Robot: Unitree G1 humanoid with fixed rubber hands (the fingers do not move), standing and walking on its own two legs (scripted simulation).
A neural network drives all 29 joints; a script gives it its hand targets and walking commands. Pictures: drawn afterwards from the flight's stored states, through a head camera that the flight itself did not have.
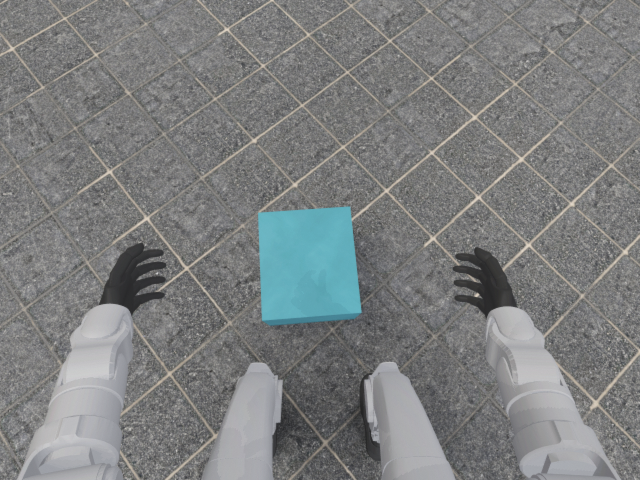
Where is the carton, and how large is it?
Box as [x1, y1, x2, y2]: [258, 206, 361, 325]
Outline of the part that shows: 349,206 258,213 261,308 263,321 270,325 348,319 354,318 361,312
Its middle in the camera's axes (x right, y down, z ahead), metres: -0.03 +0.08 +1.03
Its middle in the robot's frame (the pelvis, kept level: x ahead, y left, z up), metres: +0.46 +0.03 -0.60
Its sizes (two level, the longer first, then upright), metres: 0.267 0.233 0.175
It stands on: the floor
